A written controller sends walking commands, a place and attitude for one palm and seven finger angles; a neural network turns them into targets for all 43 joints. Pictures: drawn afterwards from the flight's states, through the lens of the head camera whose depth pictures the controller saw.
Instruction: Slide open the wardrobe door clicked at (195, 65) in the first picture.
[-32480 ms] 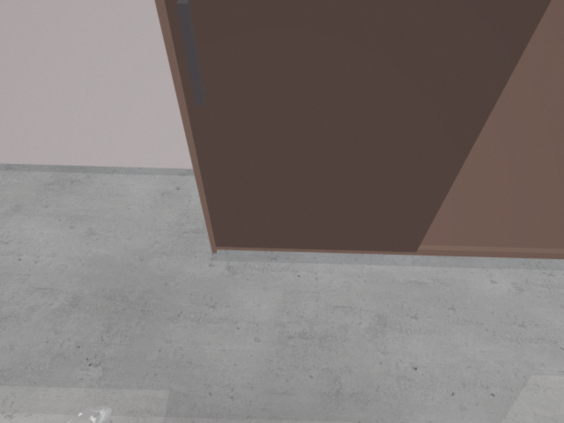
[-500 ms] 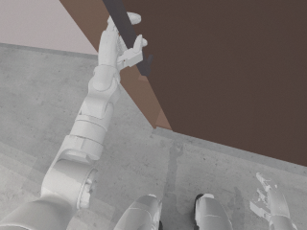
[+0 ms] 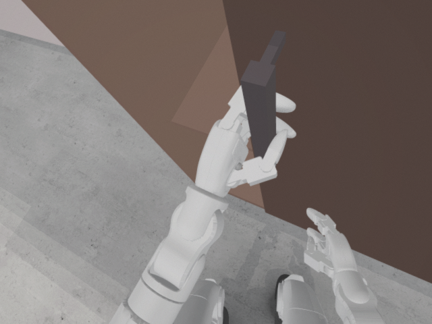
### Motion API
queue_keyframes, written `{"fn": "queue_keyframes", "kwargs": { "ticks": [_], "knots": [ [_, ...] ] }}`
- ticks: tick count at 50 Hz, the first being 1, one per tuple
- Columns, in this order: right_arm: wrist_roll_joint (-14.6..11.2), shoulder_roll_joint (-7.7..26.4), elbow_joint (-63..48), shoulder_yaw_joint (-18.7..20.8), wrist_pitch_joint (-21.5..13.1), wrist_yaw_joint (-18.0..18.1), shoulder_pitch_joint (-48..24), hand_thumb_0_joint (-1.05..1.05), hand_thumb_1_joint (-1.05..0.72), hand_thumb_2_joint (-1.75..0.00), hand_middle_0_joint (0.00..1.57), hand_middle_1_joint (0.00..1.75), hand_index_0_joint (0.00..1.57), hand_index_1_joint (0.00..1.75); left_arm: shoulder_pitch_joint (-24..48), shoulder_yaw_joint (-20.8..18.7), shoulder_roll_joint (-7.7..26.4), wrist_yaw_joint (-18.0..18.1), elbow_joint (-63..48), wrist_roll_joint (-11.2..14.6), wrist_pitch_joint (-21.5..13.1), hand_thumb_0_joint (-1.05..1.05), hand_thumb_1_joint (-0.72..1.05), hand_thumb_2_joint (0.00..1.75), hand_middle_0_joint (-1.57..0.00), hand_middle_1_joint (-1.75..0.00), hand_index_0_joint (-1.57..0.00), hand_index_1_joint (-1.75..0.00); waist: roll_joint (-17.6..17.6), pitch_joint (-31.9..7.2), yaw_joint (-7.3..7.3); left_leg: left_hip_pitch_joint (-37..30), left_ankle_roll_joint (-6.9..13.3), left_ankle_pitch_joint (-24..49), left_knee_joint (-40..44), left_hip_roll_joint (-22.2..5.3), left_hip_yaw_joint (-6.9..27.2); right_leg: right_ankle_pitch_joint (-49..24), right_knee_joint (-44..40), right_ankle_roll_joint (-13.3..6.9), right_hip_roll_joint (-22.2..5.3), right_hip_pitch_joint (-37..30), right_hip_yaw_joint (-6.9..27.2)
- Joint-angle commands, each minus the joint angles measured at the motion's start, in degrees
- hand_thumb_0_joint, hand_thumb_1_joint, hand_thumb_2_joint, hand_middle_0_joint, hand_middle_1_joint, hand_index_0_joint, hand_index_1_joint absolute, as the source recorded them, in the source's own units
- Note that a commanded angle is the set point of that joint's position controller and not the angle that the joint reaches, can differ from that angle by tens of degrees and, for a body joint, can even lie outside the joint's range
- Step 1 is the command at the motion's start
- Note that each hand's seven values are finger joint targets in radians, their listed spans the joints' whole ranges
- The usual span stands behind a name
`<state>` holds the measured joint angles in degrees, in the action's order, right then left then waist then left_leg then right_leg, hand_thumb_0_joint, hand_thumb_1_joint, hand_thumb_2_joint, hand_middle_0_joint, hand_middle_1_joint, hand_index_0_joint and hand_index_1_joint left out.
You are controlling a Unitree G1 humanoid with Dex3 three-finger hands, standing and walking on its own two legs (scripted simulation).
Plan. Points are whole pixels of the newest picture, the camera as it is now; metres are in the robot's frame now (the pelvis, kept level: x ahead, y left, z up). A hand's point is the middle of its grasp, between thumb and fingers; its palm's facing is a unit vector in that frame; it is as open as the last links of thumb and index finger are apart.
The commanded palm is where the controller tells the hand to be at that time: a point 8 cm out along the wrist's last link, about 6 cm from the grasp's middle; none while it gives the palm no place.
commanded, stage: step sideways, sliding the door along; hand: left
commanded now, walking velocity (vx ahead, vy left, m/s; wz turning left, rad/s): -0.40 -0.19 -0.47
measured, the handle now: (270, 122) +0.38 -0.03 +0.13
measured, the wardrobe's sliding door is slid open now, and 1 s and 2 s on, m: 0.35 0.42 0.42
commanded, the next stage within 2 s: stop walking and hold the door there in 0.96 s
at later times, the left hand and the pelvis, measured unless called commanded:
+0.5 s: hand (326, 183) +0.30 -0.10 +0.13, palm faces -0.52 -0.83 -0.18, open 7.0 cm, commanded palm +0.31 -0.07 +0.13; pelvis -0.05 -0.01 +0.00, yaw -15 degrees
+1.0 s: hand (343, 187) +0.30 -0.11 +0.14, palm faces -0.25 -0.95 -0.16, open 6.7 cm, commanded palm +0.27 -0.12 +0.13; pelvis -0.17 -0.08 +0.00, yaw -19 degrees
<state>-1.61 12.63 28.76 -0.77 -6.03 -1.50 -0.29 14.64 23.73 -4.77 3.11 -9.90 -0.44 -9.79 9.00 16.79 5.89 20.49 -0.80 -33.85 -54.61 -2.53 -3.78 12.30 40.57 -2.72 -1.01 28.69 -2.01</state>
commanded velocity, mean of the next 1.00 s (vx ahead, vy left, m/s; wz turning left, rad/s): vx -0.27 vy -0.27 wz -0.14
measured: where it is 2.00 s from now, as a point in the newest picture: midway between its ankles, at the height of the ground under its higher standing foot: outside the picture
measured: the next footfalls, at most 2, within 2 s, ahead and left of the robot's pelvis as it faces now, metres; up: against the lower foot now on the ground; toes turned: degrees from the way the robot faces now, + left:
left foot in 0.14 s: +0.01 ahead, +0.15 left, +0.00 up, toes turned -9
right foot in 0.68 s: -0.03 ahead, -0.17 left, +0.00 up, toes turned -18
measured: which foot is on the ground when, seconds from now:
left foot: up 0.00-0.12, down 0.14-0.70, up 0.72-0.84, down 0.86-1.00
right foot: down 0.00-0.50, up 0.52-0.66, down 0.68-0.86, up 0.88-1.00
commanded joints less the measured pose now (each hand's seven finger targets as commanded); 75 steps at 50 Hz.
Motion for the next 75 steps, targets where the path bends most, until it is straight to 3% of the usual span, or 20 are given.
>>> {"fn": "queue_keyframes", "kwargs": {
  "ticks": [1,6,11,13,15,17,22,27,33,36,41,43,44,53,54,56,59,61,71,75],
  "knots": [
    [0.13,0.92,-7.99,0.98,-0.32,-0.38,0.10,0.00,-0.90,-0.90,0.20,0.30,0.20,0.30,16.33,8.61,-1.67,-4.12,-26.54,-2.30,-8.33,0.00,0.90,0.90,-0.45,-1.40,-0.45,-1.40,-23.99,-45.82,-7.25,-5.35,-0.95,5.62,11.89,-0.05,-0.02,-78.62,-6.02,-2.08,-11.24,-37.01,15.72],
    [0.84,1.93,-7.24,2.23,2.74,0.61,-0.92,0.00,-0.90,-0.90,0.20,0.30,0.20,0.30,17.60,3.14,2.69,-4.32,-16.95,-3.39,-9.56,0.00,0.90,0.90,-0.45,-1.40,-0.45,-1.40,-14.49,-45.13,-7.83,-25.42,0.70,30.77,24.49,-7.86,-1.33,-48.46,-7.72,0.94,-6.09,-20.19,11.60],
    [1.13,0.45,-6.44,2.24,5.26,2.24,0.54,0.00,-0.90,-0.90,0.20,0.30,0.20,0.30,24.90,-2.96,5.28,-4.90,-6.01,-3.91,-9.32,0.00,0.90,0.90,-0.45,-1.40,-0.45,-1.40,0.67,-39.80,-9.98,-41.19,2.13,91.28,19.06,-16.47,-4.73,-9.49,-10.51,5.26,2.21,-1.18,0.51],
    [0.56,0.35,-7.54,2.07,6.08,1.55,2.34,0.00,-0.90,-0.90,0.20,0.30,0.20,0.30,21.10,-3.83,3.96,-5.19,1.42,-4.07,-8.76,0.00,0.90,0.90,-0.45,-1.40,-0.45,-1.40,-8.09,-33.90,-8.57,-27.48,0.66,52.35,12.03,-10.69,-7.32,-21.56,-19.71,2.97,2.77,-14.07,3.01],
    [-0.13,-0.49,-9.96,1.82,6.51,3.43,-1.33,0.00,-0.90,-0.90,0.20,0.30,0.20,0.30,19.83,-4.12,5.78,-5.56,-0.59,-3.94,-8.78,0.00,0.90,0.90,-0.45,-1.40,-0.45,-1.40,-23.00,-35.70,-5.64,-2.78,-2.42,5.22,5.94,-0.94,-2.96,-79.32,-14.78,-0.86,-8.23,-33.18,21.84],
    [1.23,-0.59,-7.76,0.95,5.79,3.33,-0.49,0.00,-0.90,-0.90,0.20,0.30,0.20,0.30,19.81,-1.10,2.62,-5.58,-2.01,-3.25,-9.17,0.00,0.90,0.90,-0.45,-1.40,-0.45,-1.40,-21.54,-37.99,-5.86,1.04,-1.93,-0.69,7.65,-0.35,3.86,-74.69,-14.44,-2.78,-11.20,-34.77,22.97],
    [1.21,1.08,-3.97,2.14,7.24,4.13,2.20,0.00,-0.90,-0.90,0.20,0.30,0.20,0.30,29.53,-3.78,6.63,-4.36,2.80,-1.77,-10.33,0.00,0.90,0.90,-0.45,-1.40,-0.45,-1.40,-14.59,-42.80,-9.73,-21.04,0.53,19.33,27.38,-1.90,-0.21,-35.83,-16.86,2.16,-1.77,-20.77,12.14],
    [2.53,1.71,-3.60,2.71,4.29,5.30,0.76,0.00,-0.90,-0.90,0.20,0.30,0.20,0.30,38.24,-6.35,3.96,-4.05,12.08,-0.62,-7.66,0.00,0.90,0.90,-0.45,-1.40,-0.45,-1.40,2.14,-29.70,-7.84,-11.10,13.21,45.39,34.47,-30.21,15.61,13.99,23.90,4.17,-0.93,-1.43,11.82],
    [-1.45,4.47,-0.95,1.86,2.16,4.77,5.64,0.00,-0.90,-0.90,0.20,0.30,0.20,0.30,46.69,-3.99,1.26,-2.93,17.03,-0.02,-4.61,0.00,0.90,0.90,-0.45,-1.40,-0.45,-1.40,-3.94,-29.26,-8.97,-12.04,2.67,39.06,20.39,-15.87,-1.82,-4.19,-9.29,4.69,1.03,-17.34,1.23],
    [-2.34,3.59,0.06,2.75,1.06,6.11,4.93,0.00,-0.90,-0.90,0.20,0.30,0.20,0.30,43.47,-5.47,5.12,-1.93,21.60,0.61,-3.89,0.00,0.90,0.90,-0.45,-1.40,-0.45,-1.40,-26.66,-34.60,-7.25,-2.51,-2.09,-0.13,0.11,1.38,-1.06,-35.20,-19.47,-2.68,-11.23,-18.47,19.78],
    [-1.01,4.22,5.88,2.88,-2.51,5.41,7.96,0.00,-0.90,-0.90,0.20,0.30,0.20,0.30,56.17,-4.50,3.06,-1.77,22.41,1.77,-6.91,0.00,0.90,0.90,-0.45,-1.40,-0.45,-1.40,-16.89,-36.63,-11.28,-14.73,-1.13,17.20,26.31,-2.81,2.08,-38.87,-8.37,-2.10,-5.18,-20.15,7.89],
    [0.09,8.34,4.12,5.84,-2.16,4.28,10.38,0.00,-0.90,-0.90,0.20,0.30,0.20,0.30,60.02,-3.76,2.29,-3.37,24.23,2.72,-7.71,0.00,0.90,0.90,-0.45,-1.40,-0.45,-1.40,1.72,-38.31,-11.60,-31.08,9.68,66.10,30.72,-26.73,22.85,9.72,11.62,4.54,1.00,2.42,5.19],
    [0.20,8.59,3.23,6.18,-1.52,2.57,10.46,0.00,-0.90,-0.90,0.20,0.30,0.20,0.30,58.16,-7.13,2.88,-3.30,30.21,2.78,-6.21,0.00,0.90,0.90,-0.45,-1.40,-0.45,-1.40,-4.86,-39.59,-9.41,-30.16,11.91,58.37,30.77,-28.07,20.53,14.23,21.19,2.94,0.98,2.06,11.40],
    [-0.82,9.36,5.09,5.33,-2.66,2.35,13.39,0.00,-0.90,-0.90,0.20,0.30,0.20,0.30,63.58,-11.44,7.22,-2.73,31.20,3.11,-4.66,0.00,0.90,0.90,-0.45,-1.40,-0.45,-1.40,7.68,-35.68,-11.06,-32.56,5.18,69.30,22.87,-18.31,5.19,9.20,-1.68,4.01,2.76,-4.28,0.50],
    [0.18,12.75,8.59,6.78,-0.63,3.45,15.34,0.00,-0.90,-0.90,0.20,0.30,0.20,0.30,53.74,-43.54,42.65,0.49,44.14,1.01,-4.85,0.00,0.90,0.90,-0.45,-1.40,-0.45,-1.40,9.53,-37.56,-8.05,-29.25,3.60,66.81,23.17,-17.05,2.71,6.11,-4.83,4.95,3.84,-8.64,-0.95],
    [-1.00,11.09,5.86,5.19,-0.11,2.98,14.59,0.00,-0.90,-0.90,0.20,0.30,0.20,0.30,53.93,-33.78,35.96,-1.34,39.10,-0.07,-5.95,0.00,0.90,0.90,-0.45,-1.40,-0.45,-1.40,8.18,-37.82,-7.19,-21.43,1.72,52.90,12.76,-9.41,-2.77,-12.57,-19.43,3.64,1.22,-19.79,-1.50],
    [-1.37,8.71,3.74,4.75,0.28,5.73,8.78,0.00,-0.90,-0.90,0.20,0.30,0.20,0.30,48.28,-43.21,46.35,0.05,43.71,0.76,-3.37,0.00,0.90,0.90,-0.45,-1.40,-0.45,-1.40,-29.94,-39.01,-3.94,6.46,-1.45,-3.20,-9.72,0.86,3.88,-55.29,-11.51,-3.54,-16.62,-33.31,15.91],
    [-0.85,8.90,6.49,2.89,-0.77,6.71,8.28,0.00,-0.90,-0.90,0.20,0.30,0.20,0.30,50.46,-43.81,46.80,1.10,42.40,0.66,-2.31,0.00,0.90,0.90,-0.45,-1.40,-0.45,-1.40,-17.02,-39.44,-5.59,9.76,-1.36,-1.50,-7.86,0.25,5.09,-53.42,-9.24,-6.72,-19.31,-37.25,16.48],
    [-1.01,13.08,6.62,3.75,0.82,6.93,12.93,0.00,-0.90,-0.90,0.20,0.30,0.20,0.30,54.68,-47.66,52.80,3.25,50.65,0.84,-2.27,0.00,0.90,0.90,-0.45,-1.40,-0.45,-1.40,-12.05,-39.70,-6.10,-0.82,-1.22,11.51,19.66,2.16,1.98,-44.10,-13.56,-5.17,-19.15,-36.06,15.81],
    [-1.19,15.26,5.08,5.18,1.98,6.81,14.83,0.00,-0.90,-0.90,0.20,0.30,0.20,0.30,56.19,-42.86,46.89,2.16,49.25,1.74,-3.21,0.00,0.90,0.90,-0.45,-1.40,-0.45,-1.40,-2.12,-39.10,-6.43,-19.66,3.49,43.57,31.07,-8.21,7.64,-20.38,-10.39,2.82,-6.43,-21.03,6.16]
  ]
}}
